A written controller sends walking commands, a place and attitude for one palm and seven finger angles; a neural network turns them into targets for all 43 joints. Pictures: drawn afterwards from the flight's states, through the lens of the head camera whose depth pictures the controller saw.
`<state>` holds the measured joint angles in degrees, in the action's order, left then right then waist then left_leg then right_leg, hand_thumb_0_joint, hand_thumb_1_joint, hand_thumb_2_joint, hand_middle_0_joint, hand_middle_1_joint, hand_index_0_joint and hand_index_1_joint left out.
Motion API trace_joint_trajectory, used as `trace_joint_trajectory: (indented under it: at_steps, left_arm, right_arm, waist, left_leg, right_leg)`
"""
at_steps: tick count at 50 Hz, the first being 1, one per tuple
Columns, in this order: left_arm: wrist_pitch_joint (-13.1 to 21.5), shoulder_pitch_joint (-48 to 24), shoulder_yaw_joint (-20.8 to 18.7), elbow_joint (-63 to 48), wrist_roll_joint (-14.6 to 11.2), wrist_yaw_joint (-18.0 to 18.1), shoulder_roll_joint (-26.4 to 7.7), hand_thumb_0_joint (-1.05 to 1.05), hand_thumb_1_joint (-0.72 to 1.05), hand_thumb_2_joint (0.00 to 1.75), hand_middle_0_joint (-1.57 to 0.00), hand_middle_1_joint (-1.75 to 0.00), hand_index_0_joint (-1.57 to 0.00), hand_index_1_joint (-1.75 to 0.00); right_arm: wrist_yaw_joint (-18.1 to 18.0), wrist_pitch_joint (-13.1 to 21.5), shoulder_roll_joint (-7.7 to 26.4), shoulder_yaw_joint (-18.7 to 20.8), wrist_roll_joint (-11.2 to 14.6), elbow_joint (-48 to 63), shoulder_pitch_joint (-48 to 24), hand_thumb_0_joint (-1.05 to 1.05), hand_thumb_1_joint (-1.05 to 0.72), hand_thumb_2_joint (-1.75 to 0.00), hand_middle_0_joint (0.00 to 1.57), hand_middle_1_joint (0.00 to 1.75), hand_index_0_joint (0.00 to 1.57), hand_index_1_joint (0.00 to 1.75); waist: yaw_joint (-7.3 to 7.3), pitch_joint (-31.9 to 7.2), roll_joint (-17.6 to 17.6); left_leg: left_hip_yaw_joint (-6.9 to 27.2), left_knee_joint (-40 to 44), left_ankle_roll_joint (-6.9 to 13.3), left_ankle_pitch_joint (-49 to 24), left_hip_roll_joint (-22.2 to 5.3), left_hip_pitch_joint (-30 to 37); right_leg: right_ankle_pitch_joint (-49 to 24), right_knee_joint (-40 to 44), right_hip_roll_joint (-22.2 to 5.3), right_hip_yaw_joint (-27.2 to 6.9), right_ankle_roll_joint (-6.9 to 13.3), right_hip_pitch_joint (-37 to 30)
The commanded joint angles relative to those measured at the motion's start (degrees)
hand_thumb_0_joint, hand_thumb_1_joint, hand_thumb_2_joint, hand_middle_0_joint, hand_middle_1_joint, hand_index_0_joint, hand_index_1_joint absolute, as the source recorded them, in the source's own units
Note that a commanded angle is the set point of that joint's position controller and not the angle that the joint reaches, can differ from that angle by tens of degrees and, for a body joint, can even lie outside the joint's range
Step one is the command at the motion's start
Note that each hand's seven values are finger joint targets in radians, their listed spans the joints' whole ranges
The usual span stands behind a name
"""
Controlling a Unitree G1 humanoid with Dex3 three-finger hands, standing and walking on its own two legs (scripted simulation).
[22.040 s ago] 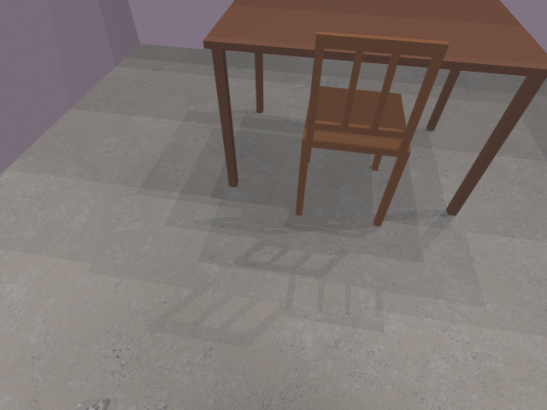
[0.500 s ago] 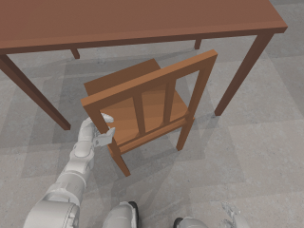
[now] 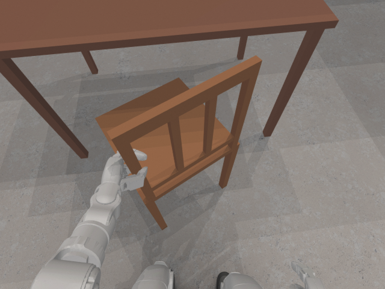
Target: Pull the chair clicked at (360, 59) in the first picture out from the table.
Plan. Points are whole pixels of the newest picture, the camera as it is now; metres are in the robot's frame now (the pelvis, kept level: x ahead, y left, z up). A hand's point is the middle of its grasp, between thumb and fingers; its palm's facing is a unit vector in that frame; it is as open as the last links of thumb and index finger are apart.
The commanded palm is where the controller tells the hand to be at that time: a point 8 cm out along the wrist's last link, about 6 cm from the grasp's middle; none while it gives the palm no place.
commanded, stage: step backward, pulling the chair out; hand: left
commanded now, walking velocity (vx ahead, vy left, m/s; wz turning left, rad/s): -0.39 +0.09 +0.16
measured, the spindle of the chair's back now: (176, 146) +0.46 +0.05 -0.09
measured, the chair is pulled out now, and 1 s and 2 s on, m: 0.26 0.49 0.52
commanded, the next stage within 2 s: stop walking, hand still on the chair in 0.62 s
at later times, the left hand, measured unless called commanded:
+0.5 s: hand (138, 230) +0.23 +0.12 -0.06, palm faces -0.06 -0.97 -0.23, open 6.0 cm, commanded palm +0.23 +0.17 -0.05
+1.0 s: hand out of the picture +0.12 +0.13 -0.06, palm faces -0.07 -0.97 -0.24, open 6.0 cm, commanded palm +0.11 +0.18 -0.03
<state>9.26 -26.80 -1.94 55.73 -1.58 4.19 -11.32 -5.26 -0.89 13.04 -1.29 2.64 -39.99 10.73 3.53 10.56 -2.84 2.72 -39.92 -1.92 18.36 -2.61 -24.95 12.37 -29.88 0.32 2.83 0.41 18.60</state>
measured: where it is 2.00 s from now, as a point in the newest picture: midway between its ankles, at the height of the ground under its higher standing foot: outside the picture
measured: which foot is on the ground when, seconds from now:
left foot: up 0.00-0.08, down 0.10-0.36, up 0.38-0.48, down 0.50-1.00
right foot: down 0.00-0.16, up 0.18-0.26, down 0.28-0.54, up 0.56-0.68, down 0.70-1.00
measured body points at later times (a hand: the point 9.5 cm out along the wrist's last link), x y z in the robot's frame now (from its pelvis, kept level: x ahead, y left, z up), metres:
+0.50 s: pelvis -0.12 +0.00 +0.00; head -0.04 -0.01 +0.44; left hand +0.23 +0.18 -0.04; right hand -0.01 -0.26 -0.14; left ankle -0.11 +0.13 -0.73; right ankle -0.04 -0.13 -0.73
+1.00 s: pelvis -0.18 +0.00 +0.00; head -0.15 -0.01 +0.45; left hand +0.12 +0.18 -0.04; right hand -0.07 -0.25 -0.12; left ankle -0.11 +0.13 -0.73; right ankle -0.11 -0.13 -0.73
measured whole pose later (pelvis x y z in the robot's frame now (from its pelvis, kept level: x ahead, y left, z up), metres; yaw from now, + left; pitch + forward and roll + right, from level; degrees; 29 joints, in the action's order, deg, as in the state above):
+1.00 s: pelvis -0.18 +0.00 +0.00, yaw +3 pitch -3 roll +0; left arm 2.4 -14.0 5.3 43.1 -0.2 4.7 -8.9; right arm -6.9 0.0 14.1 -1.9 2.2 -39.2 14.1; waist 3.5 7.6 -2.1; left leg -0.3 -31.9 0.1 10.7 -1.3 -17.9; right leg 17.9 -34.0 -2.4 1.3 -0.9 17.4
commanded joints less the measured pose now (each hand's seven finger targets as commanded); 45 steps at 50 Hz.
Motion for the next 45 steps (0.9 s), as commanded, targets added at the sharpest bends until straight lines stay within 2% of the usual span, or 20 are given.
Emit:
trace_joint_trajectory:
  at_steps: [1,3,6,8,10,12,14,15,16,17,20,24,26,28,30,32,34,35,38,45]
  left_arm:
    - [1.53,-16.38,-1.15,-10.04,1.04,0.72,-10.54,0.00,0.90,0.90,-0.50,-1.45,-0.50,-1.45]
    - [0.52,-17.23,-0.01,-9.54,0.44,0.90,-10.09,0.00,0.90,0.90,-0.50,-1.45,-0.50,-1.45]
    - [0.99,-20.73,2.65,-12.31,0.48,0.58,-6.18,0.00,0.90,0.90,-0.50,-1.45,-0.50,-1.45]
    - [1.68,-24.22,4.31,-15.44,0.98,-0.04,-3.71,0.00,0.90,0.90,-0.50,-1.45,-0.50,-1.45]
    - [2.17,-21.11,2.66,-12.94,1.32,0.69,-3.96,0.00,0.90,0.90,-0.50,-1.45,-0.50,-1.45]
    - [3.01,-19.95,2.51,-11.56,1.74,0.50,-4.22,0.00,0.90,0.90,-0.50,-1.45,-0.50,-1.45]
    - [3.41,-20.97,3.33,-10.18,1.94,-0.28,-5.34,0.00,0.90,0.90,-0.50,-1.45,-0.50,-1.45]
    - [3.70,-22.67,3.73,-10.49,1.95,-0.53,-6.05,0.00,0.90,0.90,-0.50,-1.45,-0.50,-1.45]
    - [4.13,-22.74,1.93,-11.97,1.72,0.07,-9.18,0.00,0.90,0.90,-0.50,-1.45,-0.50,-1.45]
    - [4.09,-21.17,0.44,-10.96,1.46,0.48,-11.06,0.00,0.90,0.90,-0.50,-1.45,-0.50,-1.45]
    - [2.67,-19.25,0.83,-9.34,0.87,0.19,-9.79,0.00,0.90,0.90,-0.50,-1.45,-0.50,-1.45]
    - [0.56,-19.30,2.29,-8.84,0.11,0.70,-7.56,0.00,0.90,0.90,-0.50,-1.45,-0.50,-1.45]
    - [1.04,-20.71,3.88,-10.71,0.03,0.48,-5.13,0.00,0.90,0.90,-0.50,-1.45,-0.50,-1.45]
    - [1.38,-25.58,5.96,-13.36,0.16,0.09,-1.71,0.00,0.90,0.90,-0.50,-1.45,-0.50,-1.45]
    - [1.19,-23.50,3.86,-9.94,0.31,0.57,-3.37,0.00,0.90,0.90,-0.50,-1.45,-0.50,-1.45]
    - [1.71,-22.76,3.71,-8.00,0.64,0.25,-3.38,0.00,0.90,0.90,-0.50,-1.45,-0.50,-1.45]
    - [1.79,-23.84,4.74,-7.08,0.77,-0.69,-4.75,0.00,0.90,0.90,-0.50,-1.45,-0.50,-1.45]
    - [1.95,-24.66,5.10,-8.14,0.67,-0.85,-5.22,0.00,0.90,0.90,-0.50,-1.45,-0.50,-1.45]
    - [1.76,-15.76,0.31,-19.05,-0.06,0.78,-10.60,0.00,0.90,0.90,-0.50,-1.45,-0.50,-1.45]
    - [-1.03,-9.23,3.02,-25.93,0.44,1.30,-5.62,0.00,0.90,0.90,-0.50,-1.45,-0.50,-1.45]
  right_arm:
    - [-2.35,2.38,7.04,1.30,-0.26,4.90,0.86,0.00,-0.90,-0.90,0.20,0.30,0.20,0.30]
    - [-3.12,2.42,8.21,1.26,-0.14,4.20,1.75,0.00,-0.90,-0.90,0.20,0.30,0.20,0.30]
    - [-2.69,1.26,9.65,2.34,-0.69,5.24,2.34,0.00,-0.90,-0.90,0.20,0.30,0.20,0.30]
    - [-1.47,0.51,8.43,2.23,-1.76,6.23,-0.46,0.00,-0.90,-0.90,0.20,0.30,0.20,0.30]
    - [-0.56,0.87,8.20,2.97,-1.78,5.22,1.92,0.00,-0.90,-0.90,0.20,0.30,0.20,0.30]
    - [-0.06,1.62,8.62,3.24,-1.23,4.53,4.20,0.00,-0.90,-0.90,0.20,0.30,0.20,0.30]
    - [-0.28,1.96,8.40,3.21,-0.78,4.79,3.05,0.00,-0.90,-0.90,0.20,0.30,0.20,0.30]
    - [-0.51,2.20,7.55,2.63,-0.59,5.57,1.32,0.00,-0.90,-0.90,0.20,0.30,0.20,0.30]
    - [-1.14,2.13,8.04,3.35,-0.44,4.58,3.55,0.00,-0.90,-0.90,0.20,0.30,0.20,0.30]
    - [-1.61,2.17,8.22,3.70,-0.03,4.65,3.39,0.00,-0.90,-0.90,0.20,0.30,0.20,0.30]
    - [-2.09,2.13,7.25,2.13,-0.04,5.24,0.75,0.00,-0.90,-0.90,0.20,0.30,0.20,0.30]
    - [-3.11,2.77,8.03,1.19,0.07,3.59,3.51,0.00,-0.90,-0.90,0.20,0.30,0.20,0.30]
    - [-2.96,2.37,9.71,2.17,-0.31,5.11,2.39,0.00,-0.90,-0.90,0.20,0.30,0.20,0.30]
    - [-1.99,1.50,8.56,1.95,-1.40,6.68,-0.47,0.00,-0.90,-0.90,0.20,0.30,0.20,0.30]
    - [-1.57,1.49,8.61,2.46,-1.01,4.69,2.64,0.00,-0.90,-0.90,0.20,0.30,0.20,0.30]
    - [-1.22,2.35,9.34,2.68,-0.39,3.93,4.47,0.00,-0.90,-0.90,0.20,0.30,0.20,0.30]
    - [-1.52,3.16,8.38,2.36,0.18,4.20,3.25,0.00,-0.90,-0.90,0.20,0.30,0.20,0.30]
    - [-1.64,3.42,7.50,1.81,0.25,4.85,1.87,0.00,-0.90,-0.90,0.20,0.30,0.20,0.30]
    - [-2.12,2.81,7.71,2.65,0.77,6.54,2.44,0.00,-0.90,-0.90,0.20,0.30,0.20,0.30]
    - [-2.19,3.32,6.25,0.73,-0.77,8.85,-0.89,0.00,-0.90,-0.90,0.20,0.30,0.20,0.30]
  waist:
    - [-1.53,-28.53,9.89]
    - [-1.01,-27.73,9.17]
    - [-1.18,-29.09,0.86]
    - [-1.44,-29.02,-14.77]
    - [-2.14,-28.13,-12.62]
    - [-1.67,-30.95,-4.91]
    - [-1.09,-28.39,0.54]
    - [-1.20,-24.69,-0.70]
    - [-0.40,-29.43,3.21]
    - [-0.66,-31.77,9.00]
    - [-2.09,-28.16,10.13]
    - [-1.00,-27.98,10.49]
    - [-1.89,-27.81,-2.02]
    - [-2.17,-26.08,-16.20]
    - [-2.60,-26.23,-7.31]
    - [-2.44,-27.77,-0.59]
    - [-1.54,-24.51,3.94]
    - [-1.52,-22.32,1.28]
    - [-2.54,-27.22,10.32]
    - [-2.08,-19.96,1.53]
  left_leg:
    - [2.90,-0.22,0.11,4.76,0.02,4.64]
    - [1.92,9.32,0.45,-4.48,-1.04,7.99]
    - [8.59,15.15,5.38,-36.26,-10.49,16.28]
    - [12.42,18.85,8.41,-35.01,-14.07,14.90]
    - [13.86,15.53,10.47,-40.33,-15.52,19.88]
    - [11.29,9.20,8.62,-47.96,-13.76,25.05]
    - [6.10,8.22,4.53,-34.72,-9.15,16.67]
    - [4.43,8.46,2.70,-22.55,-6.90,10.64]
    - [-0.03,6.20,1.17,-18.03,-3.81,11.64]
    - [-1.08,1.37,0.31,-11.49,-1.34,11.61]
    - [2.04,-6.29,0.22,6.98,1.24,5.21]
    - [0.89,13.18,1.14,-4.66,-1.08,11.50]
    - [7.44,18.66,5.26,-18.91,-9.20,14.76]
    - [15.12,23.48,10.01,-13.25,-15.43,10.83]
    - [14.34,16.07,11.31,-31.18,-15.47,16.95]
    - [10.33,9.62,8.14,-36.00,-12.74,19.75]
    - [3.19,9.56,3.53,-20.64,-6.84,12.45]
    - [1.48,10.07,2.15,-10.03,-4.98,9.22]
    - [-1.31,1.32,1.22,2.06,0.47,14.41]
    - [4.19,15.56,4.47,8.44,-2.90,13.81]
  right_leg:
    - [-39.34,3.38,-20.44,-9.28,7.61,-16.38]
    - [-37.13,1.12,-17.83,-7.26,5.01,-15.97]
    - [-18.62,-4.73,-6.47,-2.61,-1.33,-8.96]
    - [6.43,-14.82,-4.38,-2.45,-0.91,-3.92]
    - [13.69,-12.20,-2.94,-3.02,0.06,0.40]
    - [-1.53,-0.40,-2.98,-3.32,-0.14,-4.46]
    - [-20.77,4.62,-6.59,-4.67,0.47,-10.53]
    - [-18.99,4.68,-9.83,-5.75,1.87,-9.57]
    - [-24.11,5.34,-13.07,-8.87,3.10,-12.03]
    - [-29.36,6.23,-16.32,-10.80,4.63,-12.91]
    - [-24.78,8.23,-21.21,-12.68,8.06,-10.79]
    - [-18.70,3.35,-15.93,-6.60,3.53,-11.04]
    - [-3.68,-3.85,-6.63,-2.14,-1.30,-5.60]
    - [12.41,-17.23,-3.17,-1.81,-0.86,-1.35]
    - [12.95,-12.52,-2.77,-3.23,-0.44,-0.73]
    - [-3.10,2.32,-3.30,-3.49,-0.52,-6.70]
    - [-14.47,5.94,-8.57,-6.50,0.45,-9.86]
    - [-8.34,5.65,-11.65,-8.11,1.78,-6.82]
    - [8.49,12.20,-17.12,-13.57,6.12,-3.44]
    - [23.71,5.92,-7.08,-4.87,0.62,0.23]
